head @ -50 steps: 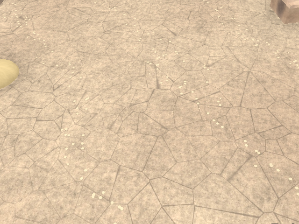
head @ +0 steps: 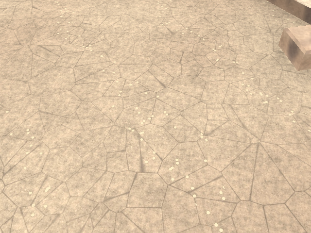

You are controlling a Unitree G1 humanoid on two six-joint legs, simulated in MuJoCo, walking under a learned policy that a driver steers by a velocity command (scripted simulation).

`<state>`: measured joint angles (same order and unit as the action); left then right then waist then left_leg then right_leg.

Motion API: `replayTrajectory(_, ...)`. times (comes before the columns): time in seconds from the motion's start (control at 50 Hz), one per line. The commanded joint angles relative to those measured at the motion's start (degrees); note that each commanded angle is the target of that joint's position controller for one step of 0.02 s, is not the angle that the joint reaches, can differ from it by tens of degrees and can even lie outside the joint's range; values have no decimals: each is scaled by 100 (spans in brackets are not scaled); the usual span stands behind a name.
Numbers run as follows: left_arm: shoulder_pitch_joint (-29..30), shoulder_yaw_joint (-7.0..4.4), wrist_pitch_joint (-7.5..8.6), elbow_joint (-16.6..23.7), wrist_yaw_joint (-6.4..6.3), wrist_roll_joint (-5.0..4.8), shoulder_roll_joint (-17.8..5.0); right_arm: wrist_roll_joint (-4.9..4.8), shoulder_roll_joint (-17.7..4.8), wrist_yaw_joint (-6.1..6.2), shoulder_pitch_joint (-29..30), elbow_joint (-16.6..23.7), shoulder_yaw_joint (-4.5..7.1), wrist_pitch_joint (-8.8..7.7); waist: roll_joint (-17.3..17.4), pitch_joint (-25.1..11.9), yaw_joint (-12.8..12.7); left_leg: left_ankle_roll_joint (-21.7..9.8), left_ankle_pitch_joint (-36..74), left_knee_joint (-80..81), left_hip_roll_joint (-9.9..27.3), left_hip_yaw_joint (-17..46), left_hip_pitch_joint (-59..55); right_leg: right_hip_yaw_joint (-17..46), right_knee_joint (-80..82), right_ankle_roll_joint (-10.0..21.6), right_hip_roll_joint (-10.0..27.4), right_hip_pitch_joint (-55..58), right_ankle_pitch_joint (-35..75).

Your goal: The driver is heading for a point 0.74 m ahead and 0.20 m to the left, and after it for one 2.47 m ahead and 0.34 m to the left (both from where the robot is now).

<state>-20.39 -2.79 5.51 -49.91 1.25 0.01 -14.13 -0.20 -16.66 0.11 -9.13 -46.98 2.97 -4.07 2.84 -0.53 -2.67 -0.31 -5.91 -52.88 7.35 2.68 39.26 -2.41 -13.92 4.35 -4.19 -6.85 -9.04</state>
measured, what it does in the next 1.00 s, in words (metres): walks ahead: left foot, then right foot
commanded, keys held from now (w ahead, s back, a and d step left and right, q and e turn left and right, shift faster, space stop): w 0.66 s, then w+q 0.34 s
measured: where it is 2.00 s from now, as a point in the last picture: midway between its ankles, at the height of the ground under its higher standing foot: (158, 173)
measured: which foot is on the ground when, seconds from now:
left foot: up 0.00-0.24, down 0.26-0.84, up 0.86-1.00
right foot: down 0.00-0.28, up 0.30-0.80, down 0.82-1.00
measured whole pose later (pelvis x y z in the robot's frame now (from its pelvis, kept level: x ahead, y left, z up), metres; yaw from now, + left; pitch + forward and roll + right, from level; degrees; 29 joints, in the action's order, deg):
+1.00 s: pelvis +0.54 +0.01 -0.01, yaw +8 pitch +1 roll -1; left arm -10.9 -3.5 6.2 -48.9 0.9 0.5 -13.7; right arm -2.0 -16.5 0.6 -17.1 -51.4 4.1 -3.0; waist 2.7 1.4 -0.1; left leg -2.3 -19.2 -66.2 3.8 2.8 28.2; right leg -6.1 -23.2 2.0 -0.2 -15.5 -9.1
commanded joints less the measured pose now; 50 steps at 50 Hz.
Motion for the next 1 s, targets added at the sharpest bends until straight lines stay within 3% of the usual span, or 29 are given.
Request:
replayTrajectory(0.02,136,-176,57,283,-86,-30,-855,4,-136,-28,256,349,21,-59,-597,209,111,28,890,871,4,-33,114,839,693,798,1467,-22,1382)
replayTrajectory(0.12,-386,-188,-30,-27,-121,-86,-957,-66,-92,-154,1159,660,-30,-126,-594,446,-211,-48,1051,1880,-215,-199,98,779,528,738,1646,581,1110)
replayTrajectory(0.18,-454,-218,-114,-149,-163,-107,-1016,-87,-160,-262,1366,825,-26,-187,-670,491,-161,-232,533,2200,-294,-202,85,859,202,651,1891,1070,1425)
replayTrajectory(0.22,-311,-246,-160,-155,-184,-112,-1100,-78,-307,-292,1059,780,30,-218,-791,280,75,-390,167,2355,-475,-348,-573,819,-189,530,1909,1173,2312)
replayTrajectory(0.24,-171,-250,-187,-133,-191,-111,-1132,-62,-437,-275,562,644,109,-223,-825,-25,382,-506,159,2484,-678,-535,-1361,668,-745,430,1763,1097,3257)
replayTrajectory(0.26,-121,-201,-208,-96,-196,-76,-1012,-49,-706,-227,-377,349,252,-217,-709,-613,787,-683,327,2476,-718,-548,-2701,439,-1804,272,1450,702,3603)
replayTrajectory(0.28,-174,-97,-192,61,-208,45,-794,19,-1164,-157,-1465,150,372,-195,13,-1504,1112,-1071,553,2336,416,747,-4530,160,-3679,60,1063,-564,1893)
replayTrajectory(0.3,-960,106,-60,31,-136,-9,-32,29,-1427,-198,-1651,40,415,-167,1546,-2153,677,-1924,-671,3056,1537,3450,-6277,372,-5478,-259,30,-2823,-2113)
replayTrajectory(0.32,-596,-37,56,-33,-106,-128,-692,-28,-872,-199,-1577,89,272,-166,874,-1896,899,-1707,-1343,3458,1414,3709,-6055,1052,-6107,-168,325,-3437,-2358)
replayTrajectory(0.34,-35,-117,121,155,-88,-242,-948,-41,-689,-180,-1113,161,207,-172,566,-1062,818,-1463,-1154,3578,1248,2862,-5269,904,-6121,-95,606,-3740,-1826)
replayTrajectory(0.36,264,-110,130,219,-124,-212,-889,-18,-604,-182,-669,241,172,-169,71,-612,627,-1353,-551,3730,1041,2223,-4405,731,-5856,-113,902,-3515,-1277)
replayTrajectory(0.38,408,-140,100,244,-155,-115,-833,28,-460,-204,-411,264,138,-178,-52,-298,470,-1316,-52,3911,837,1774,-3735,686,-5545,-148,1063,-3287,-968)
replayTrajectory(0.4,280,-154,32,224,-161,-92,-743,82,-353,-216,-311,252,105,-205,111,-262,283,-1270,218,4076,681,1461,-3347,731,-5351,-158,1205,-2918,-751)
replayTrajectory(0.42,166,-147,-38,184,-169,-92,-623,74,-308,-229,-295,219,103,-229,169,-240,203,-1291,338,4234,580,1255,-3144,710,-5199,-191,1235,-2728,-654)
replayTrajectory(0.46,201,-144,-135,197,-191,-73,-505,43,-407,-211,-403,107,132,-272,134,-100,138,-1360,667,4434,524,911,-2922,638,-4894,-283,1278,-2783,-440)
replayTrajectory(0.5,602,-155,-162,338,-208,-27,-507,42,-538,-147,-586,-4,170,-258,32,74,204,-1387,898,4561,525,724,-2980,621,-4385,-393,1317,-3174,47)
replayTrajectory(0.62,1719,-89,-83,630,-115,-42,-327,-28,-647,-26,-1089,-273,172,-160,33,304,557,-1116,826,4638,308,161,-3305,395,-2521,-429,1098,-3193,1498)
replayTrajectory(0.72,2531,-57,18,972,38,-97,-357,-86,-692,5,-1574,-556,189,-28,38,547,773,-1128,844,4245,606,405,-3997,375,-1712,-356,889,-3247,1124)
replayTrajectory(0.78,2230,-130,115,950,94,-99,-588,-116,-844,58,-1412,-555,253,43,211,360,468,-1000,1343,3763,737,657,-4131,363,-1379,-219,711,-2483,610)
replayTrajectory(0.8,1756,-205,139,824,75,-88,-721,-123,-872,63,-1254,-519,259,60,241,101,168,-905,2027,3284,601,582,-4017,232,-1210,-124,562,-1718,563)
replayTrajectory(0.82,847,-349,152,553,20,-58,-1005,-87,-727,60,-1196,-473,205,63,141,-516,-223,-734,2319,2283,251,372,-3599,240,-1260,53,600,-337,682)
replayTrajectory(0.84,-240,-466,147,395,-51,42,-1452,32,-397,55,-1168,-288,80,48,-503,-1485,-592,-490,825,461,-211,61,-2396,1372,-1477,427,1714,1491,765)
replayTrajectory(0.86,-494,-524,90,250,-25,34,-1752,-67,329,16,-2023,-274,-111,-61,-2091,-2276,-197,-177,-2661,-1361,-1052,-40,-256,3802,-919,1241,2979,3283,-180)
replayTrajectory(0.88,-433,-377,77,314,-37,17,-1124,-213,-374,21,-1693,-361,58,-118,-1457,-1984,-413,-207,-2748,-2028,-756,582,257,4028,-481,1063,2807,2877,-1063)
replayTrajectory(0.9,34,-287,89,379,-63,-6,-860,-286,-678,32,-1141,-183,159,-131,-1171,-1107,-360,-267,-2212,-2111,-500,479,528,3133,-331,776,2623,2076,-1057)
replayTrajectory(0.92,493,-227,92,417,-63,4,-713,-253,-605,66,-911,-146,167,-104,-799,-653,-162,-251,-1717,-1948,-240,359,311,2499,-136,642,2405,1247,-643)
replayTrajectory(0.94,776,-192,103,409,-50,21,-568,-176,-522,78,-849,-129,197,-58,-822,-326,1,-227,-1385,-1696,-88,357,91,2011,78,597,2233,620,-301)
replayTrajectory(0.98,1019,-179,146,348,-44,71,-444,-190,-276,55,-1050,-160,217,93,-964,-98,266,-212,-1073,-1461,78,349,-422,1273,436,528,1986,-50,69)
replayTrajectory(1.0,1033,-200,170,307,-51,69,-494,-193,-166,51,-1030,-125,211,157,-901,-8,318,-193,-981,-1404,106,319,-411,1018,543,560,1987,-193,305)
Velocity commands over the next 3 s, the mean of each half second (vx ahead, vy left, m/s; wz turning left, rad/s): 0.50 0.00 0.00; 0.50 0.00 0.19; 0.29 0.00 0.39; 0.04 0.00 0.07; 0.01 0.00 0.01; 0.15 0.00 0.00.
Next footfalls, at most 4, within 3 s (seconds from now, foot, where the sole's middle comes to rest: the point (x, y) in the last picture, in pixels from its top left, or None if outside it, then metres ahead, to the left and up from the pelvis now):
0.26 left None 0.32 0.16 -0.79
0.82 right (194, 207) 0.62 -0.08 -0.79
1.34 left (132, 168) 0.82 0.22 -0.79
1.74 right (180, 163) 0.85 -0.02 -0.79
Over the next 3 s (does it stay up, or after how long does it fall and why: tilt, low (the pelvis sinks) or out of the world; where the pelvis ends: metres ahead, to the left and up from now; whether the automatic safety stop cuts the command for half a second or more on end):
stays up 0.84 0.09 -0.01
